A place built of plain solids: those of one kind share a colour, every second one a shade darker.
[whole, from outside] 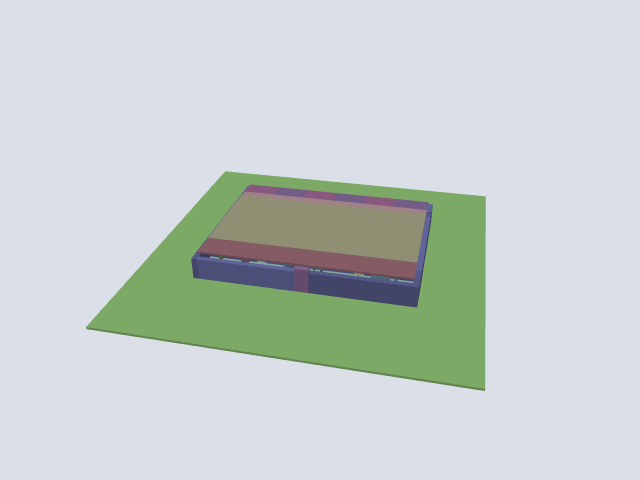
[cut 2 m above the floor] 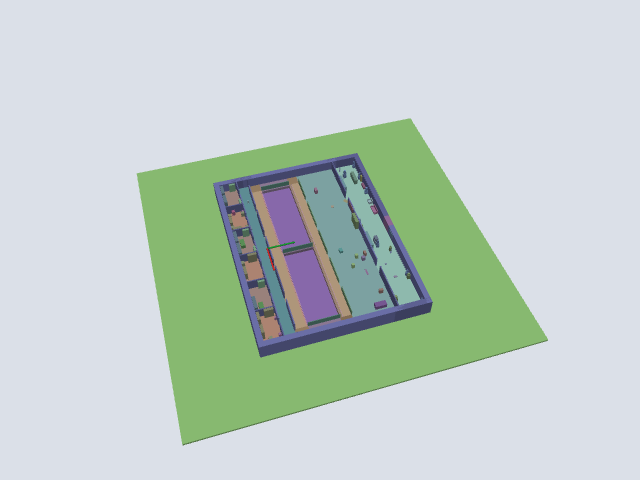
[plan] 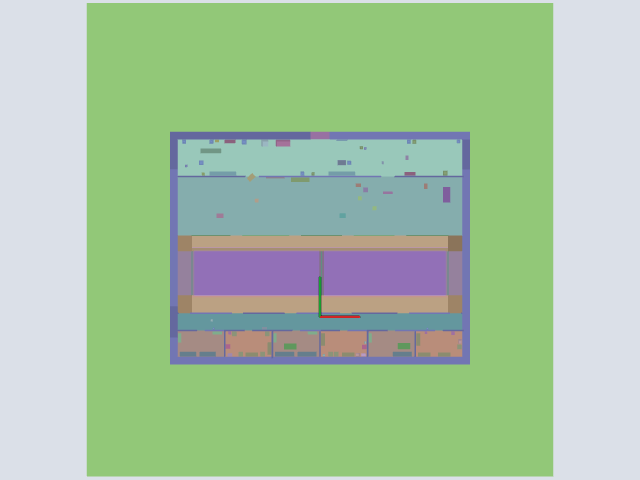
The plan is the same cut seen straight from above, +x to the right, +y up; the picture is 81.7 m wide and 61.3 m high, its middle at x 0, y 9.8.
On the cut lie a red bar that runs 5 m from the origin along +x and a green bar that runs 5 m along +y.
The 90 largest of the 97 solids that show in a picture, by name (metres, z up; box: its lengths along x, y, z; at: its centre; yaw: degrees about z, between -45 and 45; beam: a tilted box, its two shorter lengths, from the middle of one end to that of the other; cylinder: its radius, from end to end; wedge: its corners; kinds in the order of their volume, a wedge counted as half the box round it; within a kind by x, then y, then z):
{
 "ground_under_all_1": {"box": [59.58, 60.47, 0.4], "at": [0.0, 9.84, -0.75]},
 "wall_1": {"box": [1.0, 5.25, 3.93], "at": [-18.65, -3.48, 1.36]},
 "wall_2": {"box": [1.0, 4.0, 3.93], "at": [-18.65, -0.65, 1.36]},
 "wall_3": {"box": [1.0, 19.27, 3.93], "at": [-18.65, 9.19, 1.36]},
 "wall_4": {"box": [1.0, 6.6, 3.93], "at": [-18.65, 20.32, 1.36]},
 "wall_5": {"box": [7.89, 1.0, 3.93], "at": [-15.21, -5.6, 1.36]},
 "wall_6": {"box": [8.83, 0.2, 3.93], "at": [-13.94, 17.92, 1.36]},
 "wall_7": {"box": [5.38, 0.2, 3.93], "at": [-13.92, 0.45, 1.36]},
 "wall_8": {"box": [0.2, 3.65, 3.93], "at": [-12.17, -3.48, 1.36]},
 "wall_9": {"box": [17.95, 1.0, 3.93], "at": [-10.18, 23.12, 1.36]},
 "wall_10": {"box": [7.89, 1.0, 3.93], "at": [-9.12, -5.6, 1.36]},
 "wall_11": {"box": [5.34, 0.2, 3.93], "at": [-7.16, 0.45, 1.36]},
 "wall_12": {"box": [0.2, 3.65, 3.93], "at": [-6.08, -3.48, 1.36]},
 "wall_13": {"box": [7.89, 1.0, 3.93], "at": [-3.04, -5.6, 1.36]},
 "wall_14": {"box": [5.54, 0.2, 3.93], "at": [-0.22, 0.45, 1.36]},
 "wall_15": {"box": [0.2, 3.65, 3.93], "at": [0.0, -3.48, 1.36]},
 "wall_16": {"box": [15.64, 0.2, 3.93], "at": [0.0, 17.92, 1.36]},
 "wall_17": {"box": [7.89, 1.0, 3.93], "at": [3.04, -5.6, 1.36]},
 "wall_18": {"box": [0.2, 3.65, 3.93], "at": [6.08, -3.48, 1.36]},
 "wall_19": {"box": [5.86, 0.2, 3.93], "at": [6.98, 0.45, 1.36]},
 "wall_20": {"box": [7.89, 1.0, 3.93], "at": [9.12, -5.6, 1.36]},
 "wall_21": {"box": [17.95, 1.0, 3.93], "at": [10.18, 23.12, 1.36]},
 "wall_22": {"box": [0.2, 3.65, 3.93], "at": [12.17, -3.48, 1.36]},
 "wall_23": {"box": [5.13, 0.2, 3.93], "at": [12.17, -1.75, 1.36]},
 "wall_24": {"box": [8.83, 0.2, 3.93], "at": [13.94, 17.92, 1.36]},
 "wall_25": {"box": [5.2, 0.2, 3.93], "at": [14.01, 0.45, 1.36]},
 "wall_26": {"box": [7.89, 1.0, 3.93], "at": [15.21, -5.6, 1.36]},
 "wall_27": {"box": [1.0, 5.25, 3.93], "at": [18.65, -3.48, 1.36]},
 "wall_28": {"box": [1.0, 4.0, 3.93], "at": [18.65, -0.65, 1.36]},
 "wall_29": {"box": [1.0, 19.27, 3.93], "at": [18.65, 9.19, 1.36]},
 "wall_30": {"box": [1.0, 6.6, 3.93], "at": [18.65, 20.32, 1.36]},
 "floor_yard_1": {"box": [36.5, 7.55, 1.2], "at": [0.0, 14.14, 0.0]},
 "floor_lobby_1": {"box": [36.5, 4.8, 1.2], "at": [0.0, 20.32, 0.0]},
 "ceil_hall_1": {"box": [36.5, 17.47, 0.3], "at": [0.0, 9.19, 4.2]},
 "floor_walkway_1": {"box": [32.7, 2.04, 1.2], "at": [0.0, 1.47, 0.0]},
 "floor_walkway_2": {"box": [32.7, 0.44, 1.2], "at": [0.0, 8.59, 0.0]},
 "floor_walkway_3": {"box": [32.7, 1.45, 1.2], "at": [0.0, 9.64, 0.0]},
 "floor_plot_1": {"box": [15.95, 5.62, 0.6], "at": [-8.07, 5.56, -0.3]},
 "floor_plot_2": {"box": [15.55, 5.62, 0.6], "at": [8.28, 5.56, -0.3]},
 "floor_back_corridor_1": {"box": [36.5, 2.2, 1.2], "at": [0.0, -0.65, 0.0]},
 "floor_office_1": {"box": [6.09, 3.45, 1.2], "at": [-15.21, -3.48, 0.0]},
 "floor_office_2": {"box": [6.09, 3.45, 1.2], "at": [-3.04, -3.48, 0.0]},
 "floor_office_3": {"box": [6.09, 3.45, 1.2], "at": [9.12, -3.48, 0.0]},
 "floor_store_1": {"box": [6.09, 3.45, 1.2], "at": [-9.12, -3.48, 0.0]},
 "floor_store_2": {"box": [6.09, 3.45, 1.2], "at": [3.04, -3.48, 0.0]},
 "floor_store_3": {"box": [6.09, 3.45, 1.2], "at": [15.21, -3.48, 0.0]},
 "ceil_lobby_1": {"box": [36.5, 4.8, 0.3], "at": [0.0, 20.32, 4.15]},
 "floor_baulk_1": {"box": [2.2, 5.62, 1.2], "at": [-17.15, 5.56, 0.0]},
 "floor_baulk_2": {"box": [0.6, 5.62, 1.2], "at": [0.2, 5.56, 0.0]},
 "floor_baulk_3": {"box": [2.2, 5.62, 1.2], "at": [17.15, 5.56, 0.0]},
 "ceil_back_corridor_1": {"box": [36.5, 2.2, 0.3], "at": [0.0, -0.65, 4.0]},
 "floor_walkway_end_1": {"box": [1.9, 2.3, 1.2], "at": [-17.3, 1.6, 0.0]},
 "floor_walkway_end_2": {"box": [1.9, 2.0, 1.2], "at": [-17.3, 9.37, 0.0]},
 "floor_walkway_end_3": {"box": [1.9, 2.3, 1.2], "at": [17.3, 1.6, 0.0]},
 "floor_walkway_end_4": {"box": [1.9, 2.0, 1.2], "at": [17.3, 9.37, 0.0]},
 "ceil_office_1": {"box": [6.09, 3.45, 0.3], "at": [-15.21, -3.48, 4.0]},
 "ceil_office_2": {"box": [6.09, 3.45, 0.3], "at": [-3.04, -3.48, 4.0]},
 "ceil_office_3": {"box": [6.09, 3.45, 0.3], "at": [9.12, -3.48, 4.0]},
 "ceil_store_1": {"box": [6.09, 3.45, 0.3], "at": [-9.12, -3.48, 4.0]},
 "ceil_store_2": {"box": [6.09, 3.45, 0.3], "at": [3.04, -3.48, 4.0]},
 "ceil_store_3": {"box": [6.09, 3.45, 0.3], "at": [15.21, -3.48, 4.0]},
 "cabinets_office_1": {"box": [2.1, 0.6, 2.0], "at": [-16.85, -4.77, 1.6]},
 "cabinets_office_2": {"box": [2.1, 0.6, 2.0], "at": [-14.35, -4.77, 1.6]},
 "cabinets_office_3": {"box": [2.45, 0.6, 2.0], "at": [-4.51, -4.77, 1.6]},
 "cabinets_office_4": {"box": [2.45, 0.6, 2.0], "at": [-1.66, -4.77, 1.6]},
 "cabinets_office_5": {"box": [2.45, 0.6, 2.0], "at": [10.51, -4.77, 1.6]},
 "door_leaf_1": {"box": [2.4, 0.97, 4.47], "at": [0.0, 23.14, 1.64]},
 "shelves_store_1": {"box": [0.5, 1.6, 2.0], "at": [-6.46, -4.05, 1.6]},
 "shelves_store_2": {"box": [0.5, 1.6, 2.0], "at": [0.38, -2.9, 1.6]},
 "shelves_store_3": {"box": [0.5, 1.6, 2.0], "at": [12.55, -2.9, 1.6]},
 "shelves_store_4": {"box": [1.6, 0.5, 2.0], "at": [13.32, -4.82, 1.6]},
 "shelves_store_5": {"box": [1.6, 0.5, 2.0], "at": [15.87, -4.82, 1.6]},
 "step_kerb_1": {"box": [15.95, 0.1, 1.32], "at": [-8.07, 2.7, 0.06]},
 "step_kerb_2": {"box": [15.95, 0.1, 1.32], "at": [-8.07, 8.42, 0.06]},
 "step_kerb_3": {"box": [15.55, 0.09, 1.3], "at": [8.28, 2.71, 0.05]},
 "step_kerb_4": {"box": [15.55, 0.09, 1.3], "at": [8.28, 8.41, 0.05]},
 "lockers_lobby_1": {"box": [3.4, 0.5, 1.8], "at": [-12.4, 18.3, 1.5]},
 "lockers_lobby_2": {"box": [3.4, 0.5, 1.8], "at": [2.8, 18.3, 1.5]},
 "rail_far_1": {"box": [6.0, 0.12, 2.25], "at": [-6.94, 10.37, 0.53]},
 "rail_far_2": {"box": [5.24, 0.12, 2.25], "at": [0.18, 10.37, 0.53]},
 "rail_far_3": {"box": [5.23, 0.12, 2.25], "at": [6.92, 10.37, 0.53]},
 "rail_far_4": {"box": [5.38, 0.12, 2.25], "at": [13.72, 10.37, 0.53]},
 "floor_walkway_warn_near_1": {"box": [32.7, 0.14, 1.2], "at": [0.0, 2.56, 0.0]},
 "rail_baulk_1": {"box": [0.12, 5.62, 2.25], "at": [-16.35, 5.56, 0.53]},
 "rail_baulk_2": {"box": [0.12, 5.62, 2.25], "at": [0.2, 5.56, 0.53]},
 "rail_baulk_3": {"box": [0.12, 5.62, 2.25], "at": [16.35, 5.56, 0.53]},
 "floor_walkway_warn_far_1": {"box": [32.7, 0.11, 1.2], "at": [0.0, 8.87, 0.0]},
 "cabinets_hall_1": {"box": [2.35, 0.6, 2.0], "at": [-2.52, 17.49, 1.6]},
 "desk_lobby_1": {"box": [2.65, 0.6, 1.05], "at": [-13.93, 21.19, 1.12]},
 "showcase_hall_1": {"box": [0.95, 2.0, 0.79], "at": [16.17, 15.58, 0.99]}
}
